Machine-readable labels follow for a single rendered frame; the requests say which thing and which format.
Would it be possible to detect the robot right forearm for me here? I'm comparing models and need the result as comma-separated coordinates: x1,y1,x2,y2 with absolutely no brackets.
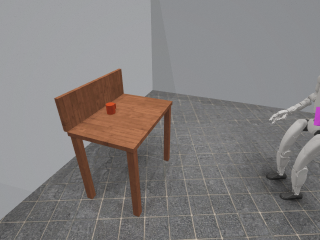
287,96,312,115

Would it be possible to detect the left robot thigh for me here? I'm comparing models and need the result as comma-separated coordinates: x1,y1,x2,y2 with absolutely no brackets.
293,134,320,174

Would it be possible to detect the right robot shin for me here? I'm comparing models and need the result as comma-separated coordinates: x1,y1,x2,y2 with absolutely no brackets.
276,151,290,176

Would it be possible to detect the robot right upper arm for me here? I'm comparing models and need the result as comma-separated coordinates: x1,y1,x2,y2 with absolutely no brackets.
309,75,320,102

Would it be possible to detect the table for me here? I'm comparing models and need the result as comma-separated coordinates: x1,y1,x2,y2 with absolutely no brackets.
54,68,173,217

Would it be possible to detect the right robot hand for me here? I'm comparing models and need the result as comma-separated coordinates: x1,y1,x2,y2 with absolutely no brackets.
269,109,289,125

